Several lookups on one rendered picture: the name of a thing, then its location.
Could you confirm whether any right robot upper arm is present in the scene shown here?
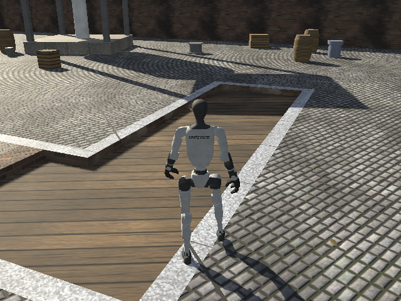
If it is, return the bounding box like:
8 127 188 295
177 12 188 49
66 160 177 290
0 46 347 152
213 126 229 162

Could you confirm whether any robot left hand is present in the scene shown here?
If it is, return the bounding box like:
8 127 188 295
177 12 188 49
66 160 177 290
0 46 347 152
164 168 179 179

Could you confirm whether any robot foot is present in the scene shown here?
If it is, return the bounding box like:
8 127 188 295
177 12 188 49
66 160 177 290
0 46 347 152
182 248 191 265
216 229 225 241

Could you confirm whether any robot right foot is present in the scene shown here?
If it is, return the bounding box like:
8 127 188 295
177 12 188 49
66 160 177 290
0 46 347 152
216 229 225 241

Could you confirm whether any right robot forearm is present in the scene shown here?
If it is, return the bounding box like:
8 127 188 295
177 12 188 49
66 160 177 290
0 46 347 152
224 152 238 181

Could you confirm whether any left robot forearm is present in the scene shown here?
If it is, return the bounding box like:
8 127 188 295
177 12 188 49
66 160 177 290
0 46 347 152
165 151 175 171

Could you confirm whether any robot left foot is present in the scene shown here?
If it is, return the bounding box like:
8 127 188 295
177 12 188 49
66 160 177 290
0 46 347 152
182 248 191 265

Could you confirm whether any robot right hand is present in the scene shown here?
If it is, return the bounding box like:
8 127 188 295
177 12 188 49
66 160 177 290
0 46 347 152
226 178 240 194

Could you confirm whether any left robot upper arm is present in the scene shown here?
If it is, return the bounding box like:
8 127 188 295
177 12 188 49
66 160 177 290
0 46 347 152
169 126 187 161

